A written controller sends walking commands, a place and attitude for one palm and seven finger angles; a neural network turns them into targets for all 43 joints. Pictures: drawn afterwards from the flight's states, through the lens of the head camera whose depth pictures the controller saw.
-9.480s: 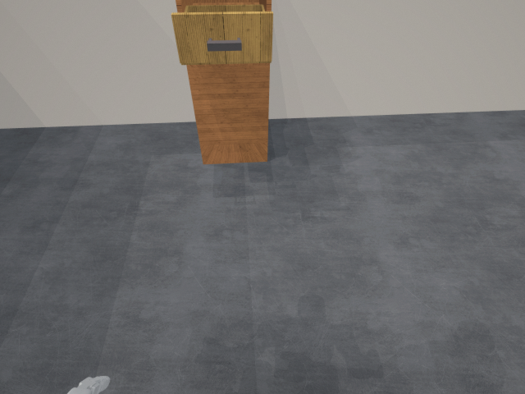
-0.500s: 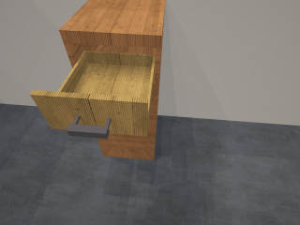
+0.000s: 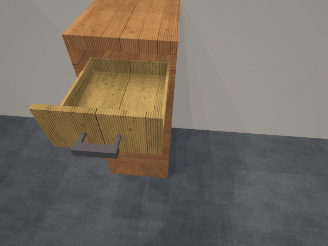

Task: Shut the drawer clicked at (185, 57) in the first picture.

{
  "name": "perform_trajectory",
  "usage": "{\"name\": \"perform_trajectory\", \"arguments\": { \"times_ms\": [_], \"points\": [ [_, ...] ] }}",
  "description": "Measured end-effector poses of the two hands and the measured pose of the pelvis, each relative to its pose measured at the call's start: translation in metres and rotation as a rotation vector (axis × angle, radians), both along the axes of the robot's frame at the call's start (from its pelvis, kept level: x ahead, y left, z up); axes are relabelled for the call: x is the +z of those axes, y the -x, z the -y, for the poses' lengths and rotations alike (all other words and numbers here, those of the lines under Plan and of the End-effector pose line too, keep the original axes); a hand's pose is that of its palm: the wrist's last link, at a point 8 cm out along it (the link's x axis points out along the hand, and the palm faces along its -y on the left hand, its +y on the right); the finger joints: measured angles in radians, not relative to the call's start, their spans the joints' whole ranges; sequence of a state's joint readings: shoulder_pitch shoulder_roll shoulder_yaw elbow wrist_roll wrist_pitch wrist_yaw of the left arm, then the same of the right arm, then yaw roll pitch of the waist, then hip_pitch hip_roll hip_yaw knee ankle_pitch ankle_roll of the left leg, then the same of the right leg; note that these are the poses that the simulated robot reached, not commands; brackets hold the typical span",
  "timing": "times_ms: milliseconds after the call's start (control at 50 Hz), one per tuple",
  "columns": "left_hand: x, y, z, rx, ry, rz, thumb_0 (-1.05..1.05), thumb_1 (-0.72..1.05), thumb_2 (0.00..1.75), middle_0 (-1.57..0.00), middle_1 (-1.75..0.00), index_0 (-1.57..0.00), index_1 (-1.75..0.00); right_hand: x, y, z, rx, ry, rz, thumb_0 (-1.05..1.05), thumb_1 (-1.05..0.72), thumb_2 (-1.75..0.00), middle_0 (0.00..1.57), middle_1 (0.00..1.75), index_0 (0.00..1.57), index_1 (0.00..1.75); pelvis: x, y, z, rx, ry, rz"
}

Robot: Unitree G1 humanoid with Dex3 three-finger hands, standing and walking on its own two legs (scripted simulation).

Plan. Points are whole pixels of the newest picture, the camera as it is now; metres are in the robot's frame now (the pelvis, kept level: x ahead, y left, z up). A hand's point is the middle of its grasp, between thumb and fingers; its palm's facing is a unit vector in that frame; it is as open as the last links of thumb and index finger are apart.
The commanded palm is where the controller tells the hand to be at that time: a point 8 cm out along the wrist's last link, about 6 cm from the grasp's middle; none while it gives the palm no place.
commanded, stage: come to a stop and stand still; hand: left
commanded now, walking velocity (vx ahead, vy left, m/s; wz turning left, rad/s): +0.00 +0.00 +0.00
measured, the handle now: (98, 143) +0.35 +0.20 +0.05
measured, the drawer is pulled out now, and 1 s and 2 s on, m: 0.30 0.30 0.30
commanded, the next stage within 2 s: look again from close up in 0.14 s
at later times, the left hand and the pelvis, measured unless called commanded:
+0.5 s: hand out of the picture -0.01 +0.15 -0.18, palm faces +0.05 -0.99 -0.15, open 7.4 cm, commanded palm none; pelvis +0.01 +0.00 +0.00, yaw +0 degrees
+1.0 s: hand out of the picture -0.02 +0.14 -0.18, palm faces +0.05 -0.99 -0.14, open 7.4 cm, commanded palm none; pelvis +0.01 -0.01 +0.00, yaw +0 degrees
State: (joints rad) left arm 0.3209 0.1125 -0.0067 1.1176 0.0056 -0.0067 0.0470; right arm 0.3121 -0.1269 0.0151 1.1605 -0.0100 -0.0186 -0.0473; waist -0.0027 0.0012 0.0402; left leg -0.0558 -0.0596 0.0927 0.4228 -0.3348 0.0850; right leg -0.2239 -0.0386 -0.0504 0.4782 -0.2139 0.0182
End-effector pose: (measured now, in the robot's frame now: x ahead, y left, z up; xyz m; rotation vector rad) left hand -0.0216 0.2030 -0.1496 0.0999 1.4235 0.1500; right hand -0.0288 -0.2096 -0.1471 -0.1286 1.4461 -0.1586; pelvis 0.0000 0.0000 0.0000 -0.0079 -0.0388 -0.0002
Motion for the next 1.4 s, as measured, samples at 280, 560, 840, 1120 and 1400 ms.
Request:
{"name": "perform_trajectory", "arguments": {
  "times_ms": [280, 560, 840, 1120, 1400],
  "points": [
    [0.0, -0.005, -0.003, 0.0, 0.0, 0.0, 0.01, 0.91, 0.9, -0.2, -0.3, -0.2, -0.3, 0.0, 0.011, -0.007, -0.013, -0.007, -0.033, 0.0, -0.9, -0.9, 0.2, 0.3, 0.19, 0.3, 0.0, -0.004, -0.002, 0.0, 0.001, 0.005],
    [0.0, -0.001, 0.002, 0.007, 0.008, -0.015, 0.01, 0.91, 0.9, -0.2, -0.3, -0.2, -0.3, 0.0, 0.014, -0.01, -0.018, -0.016, -0.042, 0.0, -0.9, -0.9, 0.2, 0.3, 0.19, 0.3, 0.0, -0.005, -0.002, -0.001, -0.001, 0.003],
    [0.0, 0.002, 0.01, 0.016, 0.014, -0.02, 0.01, 0.91, 0.9, -0.2, -0.3, -0.2, -0.3, 0.0, 0.013, -0.006, -0.016, -0.016, -0.044, 0.0, -0.9, -0.9, 0.2, 0.3, 0.19, 0.3, 0.001, -0.006, 0.003, 0.002, -0.001, 0.0],
    [-0.002, -0.011, 0.017, 0.027, 0.015, -0.044, 0.01, 0.91, 0.9, -0.2, -0.3, -0.2, -0.3, -0.005, 0.01, 0.008, -0.027, -0.022, -0.107, 0.0, -0.9, -0.9, 0.2, 0.3, 0.19, 0.3, -0.007, -0.035, 0.013, 0.004, -0.002, -0.025],
    [-0.009, -0.04, 0.003, 0.079, 0.011, -0.096, 0.01, 0.91, 0.9, -0.2, -0.3, -0.2, -0.3, 0.001, -0.106, 0.009, 0.043, 0.044, 0.063, 0.0, -0.91, -0.9, 0.2, 0.3, 0.19, 0.3, -0.007, -0.069, -0.001, 0.022, -0.012, -0.028]
  ]
}}
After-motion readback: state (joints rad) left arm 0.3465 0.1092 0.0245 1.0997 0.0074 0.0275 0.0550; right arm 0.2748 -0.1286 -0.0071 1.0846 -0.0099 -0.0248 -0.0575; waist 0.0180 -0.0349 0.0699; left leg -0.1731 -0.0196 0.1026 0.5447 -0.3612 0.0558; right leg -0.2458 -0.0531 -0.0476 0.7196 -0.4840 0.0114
